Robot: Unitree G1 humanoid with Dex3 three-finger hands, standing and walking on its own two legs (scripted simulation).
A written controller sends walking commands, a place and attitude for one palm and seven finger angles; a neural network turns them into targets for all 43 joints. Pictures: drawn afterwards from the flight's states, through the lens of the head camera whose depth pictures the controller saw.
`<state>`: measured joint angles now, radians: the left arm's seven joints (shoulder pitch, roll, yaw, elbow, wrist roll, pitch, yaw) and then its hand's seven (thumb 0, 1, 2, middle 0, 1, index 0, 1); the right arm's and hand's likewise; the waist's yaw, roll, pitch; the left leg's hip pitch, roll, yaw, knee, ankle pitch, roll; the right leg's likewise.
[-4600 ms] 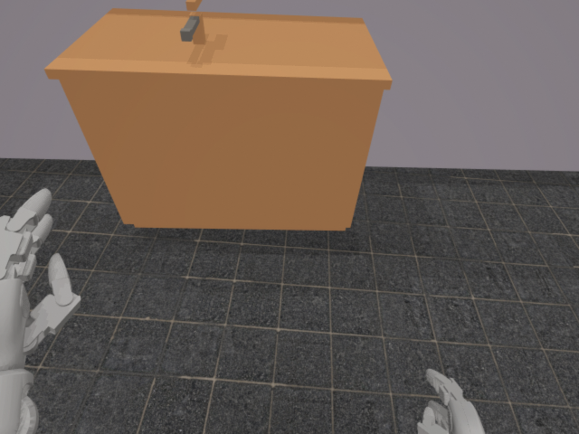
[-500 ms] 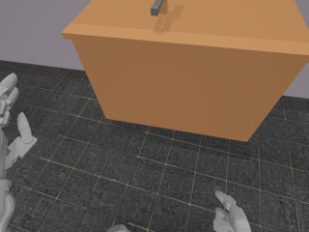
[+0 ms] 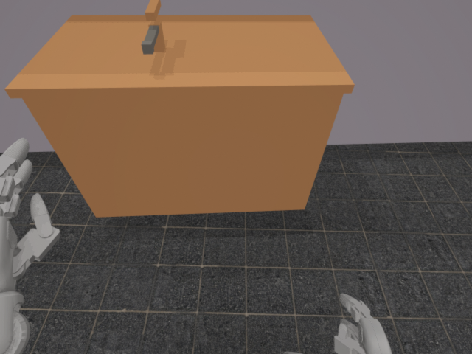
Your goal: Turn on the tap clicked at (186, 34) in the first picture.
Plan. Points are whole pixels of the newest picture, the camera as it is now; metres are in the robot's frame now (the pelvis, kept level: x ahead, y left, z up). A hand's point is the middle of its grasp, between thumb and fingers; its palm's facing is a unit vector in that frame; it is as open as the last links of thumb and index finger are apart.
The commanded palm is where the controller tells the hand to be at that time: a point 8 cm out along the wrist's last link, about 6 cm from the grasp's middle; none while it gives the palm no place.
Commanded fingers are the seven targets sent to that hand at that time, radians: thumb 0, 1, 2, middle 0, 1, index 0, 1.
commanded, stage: turn to face it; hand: left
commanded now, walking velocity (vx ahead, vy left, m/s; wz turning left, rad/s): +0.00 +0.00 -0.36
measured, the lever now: (147, 47) +0.85 +0.35 +0.11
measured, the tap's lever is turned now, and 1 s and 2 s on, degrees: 0 0 0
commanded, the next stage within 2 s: take the last steps up to it in 0.20 s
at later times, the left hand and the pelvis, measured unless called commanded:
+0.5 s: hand (129, 245) +0.20 +0.15 +0.18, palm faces +0.24 -0.86 -0.45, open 7.4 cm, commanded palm +0.15 +0.21 +0.19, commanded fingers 0.00 0.90 0.90 -0.20 -0.30 -0.20 -0.30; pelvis -0.04 -0.05 +0.00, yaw -7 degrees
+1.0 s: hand (130, 220) +0.23 +0.16 +0.18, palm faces +0.28 -0.84 -0.47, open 7.4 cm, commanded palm +0.18 +0.22 +0.19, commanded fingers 0.00 0.90 0.90 -0.20 -0.30 -0.20 -0.30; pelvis -0.01 -0.04 +0.01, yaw -6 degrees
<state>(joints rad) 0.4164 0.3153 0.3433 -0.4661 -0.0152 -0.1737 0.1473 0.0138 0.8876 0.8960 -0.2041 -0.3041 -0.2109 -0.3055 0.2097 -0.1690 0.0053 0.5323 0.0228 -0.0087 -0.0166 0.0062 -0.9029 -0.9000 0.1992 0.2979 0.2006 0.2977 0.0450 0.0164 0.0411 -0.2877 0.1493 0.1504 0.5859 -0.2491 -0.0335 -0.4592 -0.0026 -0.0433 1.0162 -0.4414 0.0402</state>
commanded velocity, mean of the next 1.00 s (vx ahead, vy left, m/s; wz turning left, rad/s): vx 0.22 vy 0.11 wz -0.04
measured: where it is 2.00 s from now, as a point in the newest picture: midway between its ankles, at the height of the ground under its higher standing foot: outside the picture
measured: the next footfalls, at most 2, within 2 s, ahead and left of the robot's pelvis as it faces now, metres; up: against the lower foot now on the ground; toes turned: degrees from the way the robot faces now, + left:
right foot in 0.12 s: +0.01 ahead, -0.15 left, +0.00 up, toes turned -10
left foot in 0.50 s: +0.01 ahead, +0.06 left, +0.00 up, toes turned -1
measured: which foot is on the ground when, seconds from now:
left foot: down 0.00-0.12, up 0.14-0.48, down 0.50-0.78, up 0.80-1.00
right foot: up 0.00-0.10, down 0.12-0.52, up 0.54-0.76, down 0.78-1.00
